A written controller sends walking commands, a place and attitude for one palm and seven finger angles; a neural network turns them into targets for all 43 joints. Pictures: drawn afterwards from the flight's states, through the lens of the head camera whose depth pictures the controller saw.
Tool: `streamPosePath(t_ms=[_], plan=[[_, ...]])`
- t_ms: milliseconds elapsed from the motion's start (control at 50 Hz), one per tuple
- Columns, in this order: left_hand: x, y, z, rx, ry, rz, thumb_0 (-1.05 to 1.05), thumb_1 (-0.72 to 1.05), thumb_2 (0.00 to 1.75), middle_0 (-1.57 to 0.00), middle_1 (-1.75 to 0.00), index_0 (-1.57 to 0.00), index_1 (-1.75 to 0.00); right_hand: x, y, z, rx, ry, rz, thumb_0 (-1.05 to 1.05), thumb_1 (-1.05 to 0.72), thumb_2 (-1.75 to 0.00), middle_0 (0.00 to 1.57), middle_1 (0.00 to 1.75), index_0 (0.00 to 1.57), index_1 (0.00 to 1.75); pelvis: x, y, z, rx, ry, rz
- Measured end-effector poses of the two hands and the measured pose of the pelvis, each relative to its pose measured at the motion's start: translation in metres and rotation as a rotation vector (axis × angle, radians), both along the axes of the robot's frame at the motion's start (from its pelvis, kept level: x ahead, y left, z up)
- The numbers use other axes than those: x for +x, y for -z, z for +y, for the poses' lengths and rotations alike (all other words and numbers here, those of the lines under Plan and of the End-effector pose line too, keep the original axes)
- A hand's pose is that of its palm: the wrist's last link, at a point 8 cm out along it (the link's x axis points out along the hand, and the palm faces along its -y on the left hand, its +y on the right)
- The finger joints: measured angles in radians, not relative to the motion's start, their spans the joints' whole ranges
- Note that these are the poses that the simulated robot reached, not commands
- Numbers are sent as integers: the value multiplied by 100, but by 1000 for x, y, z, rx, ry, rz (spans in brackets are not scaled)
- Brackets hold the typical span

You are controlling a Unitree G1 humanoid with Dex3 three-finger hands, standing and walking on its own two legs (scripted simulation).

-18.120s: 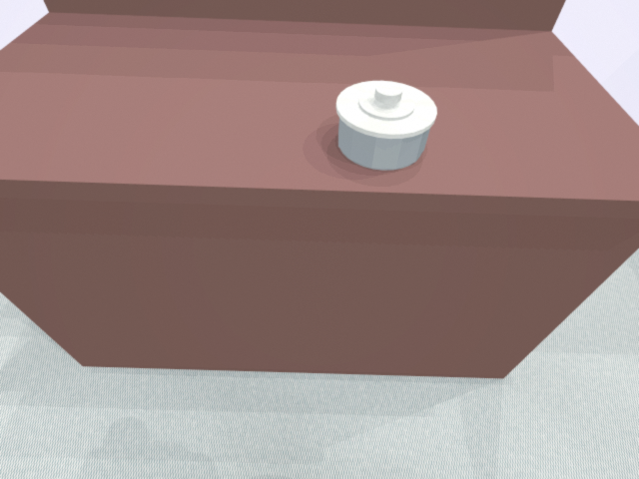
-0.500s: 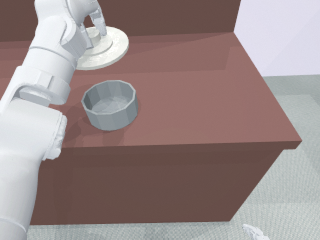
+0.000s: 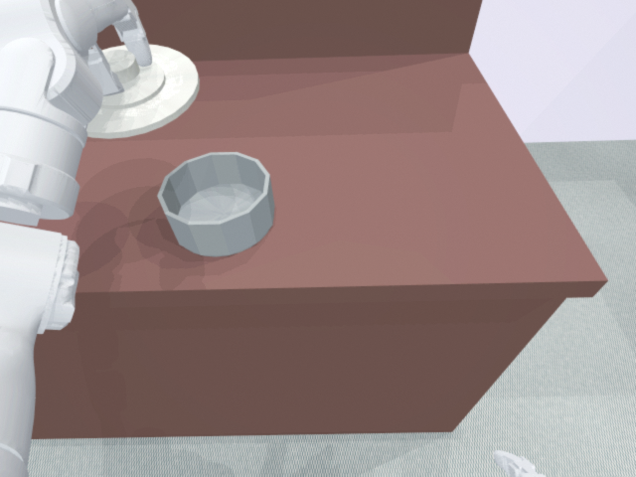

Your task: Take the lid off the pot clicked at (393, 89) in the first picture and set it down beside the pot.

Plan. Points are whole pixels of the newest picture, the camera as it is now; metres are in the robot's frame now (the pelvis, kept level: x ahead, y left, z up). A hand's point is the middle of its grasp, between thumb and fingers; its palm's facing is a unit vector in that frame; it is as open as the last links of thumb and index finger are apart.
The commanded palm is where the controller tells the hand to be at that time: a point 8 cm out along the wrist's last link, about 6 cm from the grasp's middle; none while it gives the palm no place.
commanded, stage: move the lid sideways beside the pot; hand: left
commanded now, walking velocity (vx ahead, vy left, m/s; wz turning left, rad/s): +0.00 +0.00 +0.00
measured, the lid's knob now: (117, 66) +0.49 +0.23 +0.28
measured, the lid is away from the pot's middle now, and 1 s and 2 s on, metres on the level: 0.08 0.18 0.23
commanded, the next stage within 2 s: lower the lid onto the table in 1.52 s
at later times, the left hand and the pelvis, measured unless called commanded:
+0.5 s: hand (39, 77) +0.43 +0.28 +0.30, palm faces -0.14 -0.11 -0.98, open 7.5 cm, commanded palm +0.42 +0.28 +0.38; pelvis -0.01 +0.01 +0.00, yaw +1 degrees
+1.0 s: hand (5, 78) +0.43 +0.32 +0.30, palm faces -0.15 -0.15 -0.98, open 7.5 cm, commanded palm +0.42 +0.33 +0.38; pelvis +0.00 +0.00 +0.00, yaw +0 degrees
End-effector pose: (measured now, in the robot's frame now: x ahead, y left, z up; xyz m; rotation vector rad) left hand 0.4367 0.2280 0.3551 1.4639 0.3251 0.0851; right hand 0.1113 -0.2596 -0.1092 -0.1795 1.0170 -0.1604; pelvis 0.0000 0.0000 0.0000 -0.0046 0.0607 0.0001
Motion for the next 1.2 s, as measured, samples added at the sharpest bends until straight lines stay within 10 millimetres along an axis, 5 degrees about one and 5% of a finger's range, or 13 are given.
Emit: streamPosePath(t_ms=[340, 880, 1200], plan=[[-19, -5, 42, 8, -71, -11, 10, 33, 81, -105, -112, -60, -90, 3, -2, 10, -1, -21, 3, 1, -90, -90, 20, 30, 20, 30, -7, 0, 5, -6, -13, -4], [-11, -6, 76, -4, -141, 14, 9, 33, 81, -105, -112, -59, -90, -40, 4, -4, -19, 63, 109, 1, -90, -90, 20, 30, 20, 30, -7, -1, 5, -8, 6, 13], [-20, -4, 111, 8, -227, 11, 9, 33, 81, -105, -112, -59, -90, -32, 1, -12, -39, 58, 131, 1, -90, -90, 20, 30, 20, 30, -1, -1, 0, -12, -4, 23]])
